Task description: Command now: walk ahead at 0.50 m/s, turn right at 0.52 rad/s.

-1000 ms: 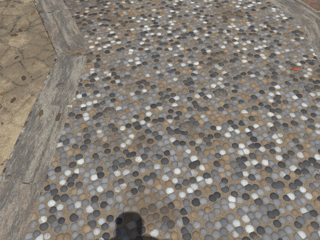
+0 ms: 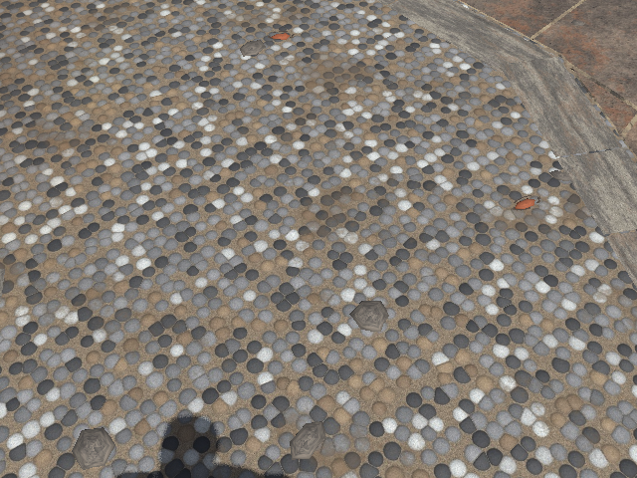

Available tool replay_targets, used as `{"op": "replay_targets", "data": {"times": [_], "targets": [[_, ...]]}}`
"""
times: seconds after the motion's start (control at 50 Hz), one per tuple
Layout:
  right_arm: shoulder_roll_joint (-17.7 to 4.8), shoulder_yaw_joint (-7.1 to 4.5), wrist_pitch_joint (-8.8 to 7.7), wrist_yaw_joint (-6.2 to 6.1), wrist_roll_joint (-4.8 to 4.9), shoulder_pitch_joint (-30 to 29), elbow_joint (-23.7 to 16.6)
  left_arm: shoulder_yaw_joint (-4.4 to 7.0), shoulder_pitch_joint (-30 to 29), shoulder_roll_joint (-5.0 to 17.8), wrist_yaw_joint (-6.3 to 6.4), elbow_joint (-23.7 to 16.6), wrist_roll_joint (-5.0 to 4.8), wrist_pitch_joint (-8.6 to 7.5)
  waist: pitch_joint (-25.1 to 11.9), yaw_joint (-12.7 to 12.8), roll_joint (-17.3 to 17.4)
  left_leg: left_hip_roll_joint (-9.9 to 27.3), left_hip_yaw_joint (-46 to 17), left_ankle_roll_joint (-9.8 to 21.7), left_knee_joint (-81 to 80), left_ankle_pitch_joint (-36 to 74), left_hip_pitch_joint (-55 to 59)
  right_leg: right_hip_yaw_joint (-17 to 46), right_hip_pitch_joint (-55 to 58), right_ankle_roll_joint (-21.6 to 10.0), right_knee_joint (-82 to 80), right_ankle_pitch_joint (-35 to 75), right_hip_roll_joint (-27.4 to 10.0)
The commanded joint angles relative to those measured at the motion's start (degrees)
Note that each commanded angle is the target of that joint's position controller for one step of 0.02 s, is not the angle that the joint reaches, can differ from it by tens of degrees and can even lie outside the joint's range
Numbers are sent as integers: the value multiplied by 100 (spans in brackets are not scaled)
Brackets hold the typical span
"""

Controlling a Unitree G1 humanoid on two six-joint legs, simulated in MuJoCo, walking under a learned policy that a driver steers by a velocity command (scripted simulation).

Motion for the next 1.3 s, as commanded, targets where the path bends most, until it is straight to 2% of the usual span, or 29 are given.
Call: {"op": "replay_targets", "data": {"times": [0.02,0.06,0.1,0.18,0.24,0.34,0.38,0.4,0.42,0.44,0.46,0.48,0.5,0.52,0.54,0.58,0.64,0.7,0.76,0.82,0.84,0.86,0.88,0.9,0.92,0.98,1.0,1.1,1.3], "targets": [[-739,-125,-407,43,40,-522,-726,185,987,731,75,-142,3,-40,-997,386,36,309,-630,186,876,536,-3131,2889,3291,-1206,-1829,580,-1680],[-770,-217,-242,-7,-97,-408,-747,109,538,544,100,-329,71,-39,-675,-4,-20,525,-625,71,215,798,-2302,2341,2031,-1132,-2115,1186,-1393],[-600,-209,-112,-31,-149,-368,-818,146,569,711,158,-366,48,-55,-562,-110,-116,509,-505,-106,-336,988,-2106,2031,1514,-1166,-2272,1511,-1263],[-436,-148,-66,-44,-186,-1227,-1134,210,935,931,290,-342,-11,-36,-328,147,-270,228,-386,-305,-2116,2436,-2054,1578,1186,-893,-2289,1340,-901],[-375,-100,-113,33,-103,-1741,-1299,203,1193,907,314,-285,-28,6,-301,397,-464,-41,-319,-279,-3172,3301,-1677,1583,1210,-690,-2204,794,-840],[-657,-143,-243,181,-75,-1900,-1447,163,1528,805,335,-111,-4,42,-269,447,-600,-39,-438,24,-3722,2828,-1645,2140,2201,-570,-1586,778,-1328],[-785,-202,-293,182,-90,-1422,-1351,160,1432,828,340,-141,23,80,-388,144,-704,-168,-240,257,-3980,2467,-1034,2170,2386,-434,-1099,1617,-1279],[-977,-291,-318,157,-150,-788,-1194,104,1362,686,324,-196,42,76,-826,-148,-608,-50,-326,474,-3951,2578,-65,1961,2241,-288,-325,2189,-973],[-1292,-368,-320,131,-206,167,-1086,5,1335,495,321,-326,118,70,-1637,-538,-59,830,-1279,855,-3805,2658,1406,1520,1482,-73,1256,1334,-579],[-1738,-516,-239,177,-196,794,-779,-104,2302,87,296,-318,-49,-24,-2270,-206,1920,1997,-3895,1860,-4316,1520,3325,1001,-690,362,3206,-1626,278],[-1158,-376,-216,214,-24,805,-794,-48,2132,579,300,-219,-114,-68,-1956,-388,1411,2045,-4599,1769,-4766,146,3296,1396,-1544,353,3880,-2257,18],[-833,-280,-188,199,-9,439,-882,26,1410,883,289,-353,-125,-84,-1120,-489,782,1809,-3750,1479,-4845,99,2580,1349,-1826,320,4014,-1754,-226],[-767,-220,-138,192,-105,-13,-995,9,976,812,308,-460,-46,-86,-670,-342,291,1589,-3020,1342,-4895,1234,1759,1068,-1606,354,3838,-1346,-458],[-663,-172,-118,202,-154,-279,-1017,27,803,754,316,-517,65,-87,-375,-185,199,1418,-2499,1351,-4921,2677,1136,946,-1400,424,3507,-1154,-595],[-577,-123,-130,203,-205,-371,-1014,49,897,697,316,-513,104,-61,-437,-5,322,1250,-2025,1291,-4890,3902,806,895,-986,475,3247,-1110,-733],[-501,-83,-149,206,-197,-354,-897,0,1126,402,327,-454,82,6,-595,156,490,1037,-1363,1274,-4864,5469,555,725,-548,609,2625,-1114,-738],[-811,-155,-73,111,-155,-382,-774,-98,892,159,349,-532,107,74,-793,180,560,929,-779,1290,-4896,6234,401,523,-176,744,1444,-439,-701],[-900,-169,64,47,-97,-271,-663,-112,530,194,325,-542,82,119,-905,28,614,786,-464,1148,-4936,5855,350,386,335,750,539,536,-566],[-872,-146,150,39,-70,-119,-514,-84,154,302,302,-627,96,140,-782,-99,602,884,-577,1102,-4795,5235,547,427,442,664,0,671,-507],[-826,-118,215,22,14,-269,-461,-32,235,383,275,-591,153,96,-709,92,526,820,-705,885,-4309,4395,557,344,1026,418,-976,1073,-405],[-724,-85,205,23,-17,-75,-405,22,366,563,300,-541,200,83,-785,98,318,590,-667,659,-4036,3932,441,546,1550,285,-1297,2052,-576],[-556,-28,145,29,-175,167,-430,88,504,911,346,-565,264,88,-1145,-61,-163,241,-447,386,-3567,2935,-17,1091,2435,26,-879,4077,-1218],[-224,69,116,34,-213,789,-276,42,512,760,374,-521,269,159,-1562,-298,-850,-27,-246,84,-3209,1207,-666,1636,3235,-621,-586,4703,-1832],[-293,87,167,15,-195,586,-264,-52,501,363,353,-504,201,228,-1590,-114,-895,-20,-267,-62,-3058,297,-706,1893,3041,-852,-707,4129,-1953],[-376,69,264,-5,-162,328,-343,-99,346,241,322,-461,166,267,-1411,-143,-861,29,-294,-115,-3193,295,-685,1937,2702,-771,-855,3228,-1831],[-633,21,564,-61,-193,208,-267,-64,-404,411,223,-610,152,305,-650,-283,-474,48,-257,-17,-3912,1004,-259,1202,1487,-74,-995,961,-1051],[-675,12,582,-68,-185,134,-236,-53,-345,428,213,-566,159,286,-515,-209,-371,23,-234,26,-3924,1043,-284,1048,1469,59,-888,1031,-885],[-580,25,514,-105,-149,63,-88,-32,-79,380,276,-262,120,213,-862,-100,-98,93,-267,-5,-3892,1801,-44,915,2037,-30,-442,2549,-839],[-478,24,594,-159,-141,42,227,-4,-224,347,336,221,105,337,-467,-93,-27,49,-224,17,-4019,1340,-109,794,1858,54,-616,1465,-697]]}}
